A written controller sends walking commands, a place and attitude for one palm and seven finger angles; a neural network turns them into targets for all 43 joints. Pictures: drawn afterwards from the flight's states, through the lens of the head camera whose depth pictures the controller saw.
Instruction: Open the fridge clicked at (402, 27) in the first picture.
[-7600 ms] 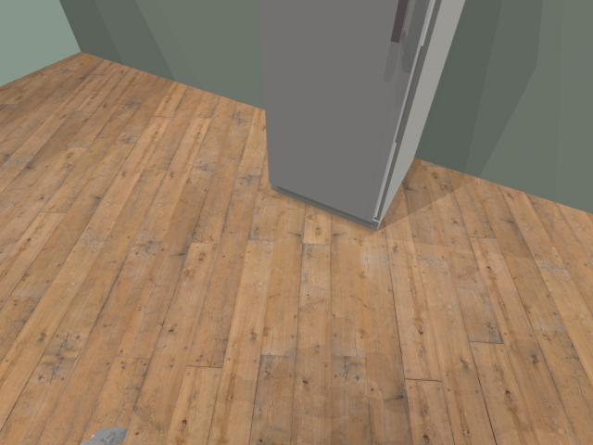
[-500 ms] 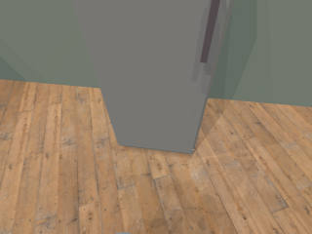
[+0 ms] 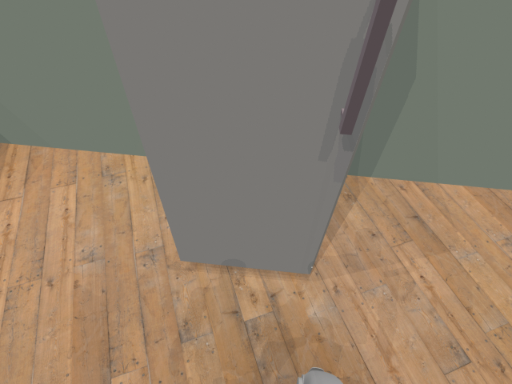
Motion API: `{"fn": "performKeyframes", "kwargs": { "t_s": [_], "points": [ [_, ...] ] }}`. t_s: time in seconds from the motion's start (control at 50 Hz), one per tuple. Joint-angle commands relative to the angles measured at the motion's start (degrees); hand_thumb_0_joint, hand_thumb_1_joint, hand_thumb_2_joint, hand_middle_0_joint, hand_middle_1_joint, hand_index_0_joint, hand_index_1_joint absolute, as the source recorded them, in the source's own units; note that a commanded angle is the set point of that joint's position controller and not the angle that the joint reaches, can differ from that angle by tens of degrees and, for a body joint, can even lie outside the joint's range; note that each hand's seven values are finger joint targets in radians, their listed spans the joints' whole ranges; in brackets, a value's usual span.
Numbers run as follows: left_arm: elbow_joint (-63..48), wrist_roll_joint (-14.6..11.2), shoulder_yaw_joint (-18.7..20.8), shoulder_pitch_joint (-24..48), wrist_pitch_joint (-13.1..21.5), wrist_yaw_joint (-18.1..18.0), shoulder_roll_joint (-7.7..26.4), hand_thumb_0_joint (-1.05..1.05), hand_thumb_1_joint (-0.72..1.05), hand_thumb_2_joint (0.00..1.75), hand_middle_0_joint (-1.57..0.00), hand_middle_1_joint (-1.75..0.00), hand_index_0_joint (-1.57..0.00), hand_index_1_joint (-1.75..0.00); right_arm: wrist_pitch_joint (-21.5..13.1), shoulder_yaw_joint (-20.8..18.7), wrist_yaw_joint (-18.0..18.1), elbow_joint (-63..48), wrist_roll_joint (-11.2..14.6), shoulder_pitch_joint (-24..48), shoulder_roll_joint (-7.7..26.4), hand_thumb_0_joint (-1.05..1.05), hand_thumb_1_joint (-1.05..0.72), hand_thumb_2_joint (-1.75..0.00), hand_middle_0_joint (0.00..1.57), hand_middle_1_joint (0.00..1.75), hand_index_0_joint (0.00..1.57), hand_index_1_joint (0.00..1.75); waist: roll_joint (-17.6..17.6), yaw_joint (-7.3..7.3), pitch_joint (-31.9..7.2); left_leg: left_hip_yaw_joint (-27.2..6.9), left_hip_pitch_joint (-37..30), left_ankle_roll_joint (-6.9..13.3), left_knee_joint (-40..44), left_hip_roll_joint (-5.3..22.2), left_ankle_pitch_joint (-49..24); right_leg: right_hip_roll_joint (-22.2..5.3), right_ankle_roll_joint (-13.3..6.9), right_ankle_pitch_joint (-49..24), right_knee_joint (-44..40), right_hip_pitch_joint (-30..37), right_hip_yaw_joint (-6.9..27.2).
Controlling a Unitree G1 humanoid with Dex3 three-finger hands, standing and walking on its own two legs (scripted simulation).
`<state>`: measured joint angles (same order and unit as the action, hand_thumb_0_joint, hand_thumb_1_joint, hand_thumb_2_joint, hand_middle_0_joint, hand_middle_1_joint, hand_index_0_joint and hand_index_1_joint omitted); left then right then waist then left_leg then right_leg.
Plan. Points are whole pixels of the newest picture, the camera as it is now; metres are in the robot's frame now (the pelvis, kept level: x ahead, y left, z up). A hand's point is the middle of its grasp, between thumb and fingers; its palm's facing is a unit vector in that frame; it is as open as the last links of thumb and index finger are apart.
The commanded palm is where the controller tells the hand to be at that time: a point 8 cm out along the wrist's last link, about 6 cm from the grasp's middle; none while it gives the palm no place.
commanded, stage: take the last steps up to it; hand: right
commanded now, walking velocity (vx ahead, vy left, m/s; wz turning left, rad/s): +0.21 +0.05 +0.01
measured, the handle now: (362, 65) +0.59 -0.15 +0.21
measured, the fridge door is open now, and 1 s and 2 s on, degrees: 0 0 0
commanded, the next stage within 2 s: come to a stop and stand still in 0.18 s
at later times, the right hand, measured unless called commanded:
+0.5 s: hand (358, 356) +0.21 -0.19 -0.17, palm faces -0.01 +0.97 -0.25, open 7.3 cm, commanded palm none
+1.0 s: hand out of the picture +0.14 -0.22 -0.18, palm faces +0.02 +0.98 -0.17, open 7.4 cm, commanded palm none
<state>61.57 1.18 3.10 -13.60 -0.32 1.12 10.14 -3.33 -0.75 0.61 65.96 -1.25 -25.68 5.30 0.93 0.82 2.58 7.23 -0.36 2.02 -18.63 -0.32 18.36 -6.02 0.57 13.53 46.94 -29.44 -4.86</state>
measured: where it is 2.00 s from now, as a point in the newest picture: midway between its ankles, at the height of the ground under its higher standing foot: outside the picture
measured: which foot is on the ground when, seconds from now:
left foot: down 0.00-0.12, up 0.14-0.44, down 0.46-0.78, up 0.80-1.00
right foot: up 0.00-0.08, down 0.10-0.50, up 0.52-0.76, down 0.78-1.00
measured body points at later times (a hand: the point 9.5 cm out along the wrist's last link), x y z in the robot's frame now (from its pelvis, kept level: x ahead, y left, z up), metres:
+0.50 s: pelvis +0.13 +0.01 -0.01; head +0.14 +0.02 +0.44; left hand +0.14 +0.23 -0.18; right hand +0.21 -0.24 -0.15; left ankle +0.20 +0.13 -0.74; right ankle +0.13 -0.12 -0.74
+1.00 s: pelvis +0.12 -0.04 +0.00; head +0.13 -0.06 +0.45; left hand +0.13 +0.19 -0.15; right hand +0.14 -0.27 -0.16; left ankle +0.10 +0.10 -0.71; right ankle +0.11 -0.12 -0.74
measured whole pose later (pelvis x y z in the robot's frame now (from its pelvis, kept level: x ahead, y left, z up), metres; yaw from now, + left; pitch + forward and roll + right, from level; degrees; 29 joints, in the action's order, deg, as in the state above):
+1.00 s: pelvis +0.12 -0.04 +0.00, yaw +1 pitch -1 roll +1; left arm 61.4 1.2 1.3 -15.2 0.3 -2.5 7.5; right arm 2.9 -2.5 0.7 61.9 -0.7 -13.7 11.2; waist -2.1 -0.1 1.7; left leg 0.8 18.3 -2.5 -44.3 2.2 22.6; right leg 0.2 -3.1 14.0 23.8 -9.0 -5.7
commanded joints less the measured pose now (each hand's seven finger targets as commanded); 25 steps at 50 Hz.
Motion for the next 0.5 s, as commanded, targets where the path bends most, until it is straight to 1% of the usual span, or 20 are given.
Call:
{"fn": "performKeyframes", "kwargs": {
  "t_s": [0.0, 0.04, 0.06, 0.08, 0.1, 0.12, 0.16, 0.18, 0.22, 0.24, 0.26, 0.3, 0.34, 0.36, 0.38, 0.4, 0.42, 0.44, 0.46, 0.48],
  "points": [
    [-5.02, -0.11, -0.4, 6.5, 2.71, -0.03, 0.17, 0.0, 0.9, 0.9, -0.2, -0.3, -0.2, -0.3, -0.57, -1.9, 1.04, -0.21, -0.16, -4.02, 9.2, 0.0, -0.9, -0.9, 0.2, 0.3, 0.2, 0.3, -8.49, 0.96, 3.8, -7.79, 3.2, 5.96, 1.6, 14.05, -30.24, 2.55, -1.3, 0.86, -9.08, 3.78, -2.98],
    [-2.31, 0.19, -0.11, -0.95, 3.19, -0.94, 1.26, 0.0, 0.9, 0.9, -0.2, -0.3, -0.2, -0.3, -0.35, -1.99, 1.07, -0.1, 0.25, -2.42, 9.25, 0.0, -0.9, -0.9, 0.2, 0.3, 0.2, 0.3, -8.01, -2.88, 0.79, -4.94, 5.38, 4.19, -8.25, 11.47, -37.29, 5.18, -2.01, -3.67, -16.1, 15.58, -5.02],
    [-0.04, 0.44, 0.46, -8.02, 3.59, -1.49, 3.67, 0.0, 0.9, 0.9, -0.2, -0.3, -0.2, -0.3, -0.22, -1.8, 1.06, -0.33, 0.5, -2.48, 8.29, 0.0, -0.9, -0.9, 0.2, 0.3, 0.2, 0.3, -3.95, -5.69, -3.75, -3.96, 10.04, 2.59, -18.84, 9.81, -34.34, 2.99, -3.12, -8.12, -19.61, 27.3, -2.03],
    [1.2, 0.96, 1.81, -14.48, 3.94, -2.16, 9.62, 0.0, 0.9, 0.9, -0.2, -0.3, -0.2, -0.3, -0.03, -1.56, 0.78, -1.1, 0.88, -4.45, 5.73, 0.0, -0.9, -0.9, 0.2, 0.3, 0.2, 0.3, 7.6, -7.2, -9.97, -0.7, 22.73, -0.32, -32.51, 4.21, -14.14, -10.5, -8.0, -16.62, -19.91, 40.35, 14.17],
    [1.81, 0.4, 2.21, -18.06, 3.31, -2.41, 13.19, 0.0, 0.9, 0.9, -0.2, -0.3, -0.2, -0.3, -0.24, -1.16, 0.63, -2.9, 0.87, -3.5, 4.55, 0.0, -0.9, -0.9, 0.2, 0.3, 0.2, 0.3, 13.58, -7.1, -11.61, -1.27, 29.19, -1.01, -45.99, 0.49, 15.64, -21.49, -13.68, -21.72, -26.66, 41.25, 26.51],
    [1.47, 0.01, 2.01, -14.97, 3.1, -2.69, 12.61, 0.0, 0.9, 0.9, -0.2, -0.3, -0.2, -0.3, 0.49, -1.43, 1.03, -3.27, 0.43, -0.49, 5.94, 0.0, -0.9, -0.9, 0.2, 0.3, 0.2, 0.3, 10.15, -6.63, -9.66, -5.41, 30.26, -0.55, -51.58, 2.34, 16.21, -21.94, -13.99, -11.39, -30.5, 34.35, 26.76],
    [-0.78, 0.17, 1.05, -7.58, 3.25, -2.79, 7.46, 0.0, 0.9, 0.9, -0.2, -0.3, -0.2, -0.3, 0.98, -1.91, 0.17, -4.12, 0.02, 5.28, 5.58, 0.0, -0.9, -0.9, 0.2, 0.3, 0.2, 0.3, 4.67, -4.65, 1.59, -6.7, 33.17, -1.08, -52.74, 6.46, 8.62, -18.11, -12.77, -3.49, -34.15, 21.29, 21.74],
    [-1.2, 0.22, 0.44, -5.18, 3.66, -2.8, 5.37, 0.0, 0.9, 0.9, -0.2, -0.3, -0.2, -0.3, 1.23, -1.92, -0.24, -3.93, -0.22, 4.7, 5.21, 0.0, -0.9, -0.9, 0.2, 0.3, 0.2, 0.3, 2.66, -2.71, 2.48, -6.66, 31.22, -1.54, -49.54, 7.57, 7.03, -16.37, -11.27, -5.05, -34.67, 17.95, 17.42],
    [-2.12, 0.37, 0.29, -3.02, 4.03, -2.76, 4.27, 0.0, 0.9, 0.9, -0.2, -0.3, -0.2, -0.3, 2.35, -2.0, -0.48, -3.53, -0.4, 2.02, 3.16, 0.0, -0.9, -0.9, 0.2, 0.3, 0.2, 0.3, 4.45, -0.61, 0.59, -5.19, 25.75, -2.44, -42.94, 7.56, 3.96, -12.46, -9.49, -7.64, -34.6, 14.1, 9.14],
    [-2.66, 0.31, 0.36, -2.29, 3.96, -2.7, 4.63, 0.0, 0.9, 0.9, -0.2, -0.3, -0.2, -0.3, 2.78, -2.05, -0.58, -3.76, -0.3, 1.86, 2.95, 0.0, -0.9, -0.9, 0.2, 0.3, 0.2, 0.3, 5.4, -0.24, 0.57, -4.44, 24.44, -2.76, -39.47, 7.44, 3.04, -11.52, -9.37, -6.53, -34.98, 12.66, 7.4],
    [-2.97, 0.25, 0.33, -1.85, 3.79, -2.62, 4.87, 0.0, 0.9, 0.9, -0.2, -0.3, -0.2, -0.3, 3.1, -1.98, -0.59, -4.28, -0.31, 2.57, 2.91, 0.0, -0.9, -0.9, 0.2, 0.3, 0.2, 0.3, 5.8, -0.1, 1.27, -4.03, 23.72, -3.0, -36.09, 7.34, 2.11, -10.95, -9.6, -5.77, -35.45, 11.49, 6.64],
    [-3.23, 0.31, 0.06, -0.57, 3.49, -2.69, 5.06, 0.0, 0.9, 0.9, -0.2, -0.3, -0.2, -0.3, 3.21, -1.53, -0.32, -5.26, -0.15, 4.22, 2.59, 0.0, -0.9, -0.9, 0.2, 0.3, 0.2, 0.3, 4.69, 0.28, 1.18, -3.59, 21.1, -3.74, -27.97, 6.88, -0.39, -10.54, -9.73, -13.1, -33.35, 11.67, 4.78],
    [-3.12, 0.18, 0.02, 0.32, 2.91, -2.85, 5.4, 0.0, 0.9, 0.9, -0.2, -0.3, -0.2, -0.3, 3.35, -1.07, 0.17, -5.5, -0.07, 4.71, 3.05, 0.0, -0.9, -0.9, 0.2, 0.3, 0.2, 0.3, 5.7, 0.54, -0.06, -2.19, 17.38, -4.5, -21.15, 5.49, -4.89, -9.35, -8.77, -19.04, -29.51, 13.77, 3.05],
    [-2.67, 0.11, 0.09, 0.05, 2.45, -2.88, 5.26, 0.0, 0.9, 0.9, -0.2, -0.3, -0.2, -0.3, 3.42, -1.16, 0.38, -5.42, -0.08, 5.38, 3.92, 0.0, -0.9, -0.9, 0.2, 0.3, 0.2, 0.3, 6.29, 0.51, 0.1, -1.73, 15.19, -4.65, -17.6, 4.9, -6.57, -8.53, -7.85, -18.91, -27.89, 13.54, 2.37],
    [-2.42, -0.04, 0.06, 0.2, 2.16, -2.88, 5.25, 0.0, 0.9, 0.9, -0.2, -0.3, -0.2, -0.3, 3.21, -1.41, 0.49, -5.66, -0.06, 4.6, 5.68, 0.0, -0.9, -0.9, 0.2, 0.3, 0.2, 0.3, 5.17, 1.46, -0.02, -1.66, 12.53, -4.62, -12.21, 4.85, -10.1, -7.48, -6.34, -18.62, -24.89, 13.49, 1.94],
    [-2.2, -0.3, 0.01, 0.36, 1.88, -2.75, 4.57, 0.0, 0.9, 0.9, -0.2, -0.3, -0.2, -0.3, 3.01, -1.75, 0.71, -5.49, -0.12, 3.95, 7.81, 0.0, -0.9, -0.9, 0.2, 0.3, 0.2, 0.3, 2.78, 2.07, -0.25, -3.04, 9.81, -4.54, -7.82, 5.98, -15.62, -5.31, -4.02, -13.69, -22.46, 12.69, 0.98],
    [-2.33, -0.66, -0.07, -0.58, 1.5, -2.53, 3.34, 0.0, 0.9, 0.9, -0.2, -0.3, -0.2, -0.3, 2.73, -1.97, 0.95, -6.02, -0.2, 4.6, 10.87, 0.0, -0.9, -0.9, 0.2, 0.3, 0.2, 0.3, -1.72, 1.45, -0.5, -8.57, 9.1, -3.12, -6.22, 9.38, -23.63, -1.92, -1.69, -5.35, -20.02, 11.56, -0.12],
    [-2.48, -0.98, -0.14, -2.71, 0.86, -2.06, 2.13, 0.0, 0.9, 0.9, -0.2, -0.3, -0.2, -0.3, 2.8, -2.22, 1.05, -7.23, -0.29, 7.28, 13.65, 0.0, -0.9, -0.9, 0.2, 0.3, 0.2, 0.3, -4.91, -0.25, 0.0, -12.69, 10.95, -0.51, -5.73, 14.52, -27.57, 1.06, -0.37, 4.66, -18.36, 10.65, -1.15],
    [-2.17, -0.88, -0.07, -4.14, -0.03, -1.89, 1.31, 0.0, 0.9, 0.9, -0.2, -0.3, -0.2, -0.3, 3.06, -2.4, 1.02, -8.18, -0.17, 9.17, 15.32, 0.0, -0.9, -0.9, 0.2, 0.3, 0.2, 0.3, -6.46, -0.92, -0.24, -14.7, 13.8, 2.08, -4.32, 17.94, -27.91, 3.16, 0.2, 7.92, -15.52, 12.52, -1.43],
    [-1.95, -0.67, 0.21, -5.37, -0.96, -2.15, 1.58, 0.0, 0.9, 0.9, -0.2, -0.3, -0.2, -0.3, 2.82, -3.01, 1.07, -8.63, -0.18, 9.89, 16.61, 0.0, -0.9, -0.9, 0.2, 0.3, 0.2, 0.3, -15.14, -1.06, -2.26, -17.33, 14.42, 4.75, -1.76, 19.73, -30.15, 3.94, 0.78, 11.7, -10.23, 13.82, -2.22]
  ]
}}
